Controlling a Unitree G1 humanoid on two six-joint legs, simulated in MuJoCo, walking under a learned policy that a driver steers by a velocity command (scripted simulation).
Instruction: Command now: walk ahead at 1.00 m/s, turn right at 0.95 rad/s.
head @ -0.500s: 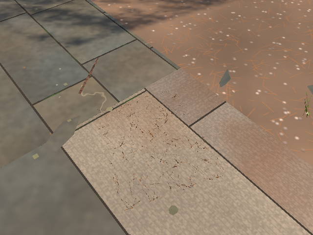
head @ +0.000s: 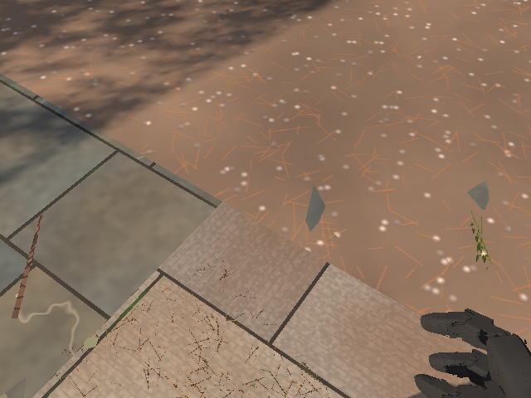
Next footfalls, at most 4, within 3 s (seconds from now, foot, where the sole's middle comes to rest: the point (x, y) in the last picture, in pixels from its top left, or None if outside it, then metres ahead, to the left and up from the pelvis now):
0.06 left None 0.25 0.18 -0.77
0.46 right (328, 388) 0.50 -0.07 -0.77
0.84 left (287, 312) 0.69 0.05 -0.77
1.30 right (465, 355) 0.63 -0.41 -0.77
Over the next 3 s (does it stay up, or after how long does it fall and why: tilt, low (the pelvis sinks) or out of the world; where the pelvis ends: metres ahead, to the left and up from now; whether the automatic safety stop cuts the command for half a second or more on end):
stays up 0.59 -1.13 -0.02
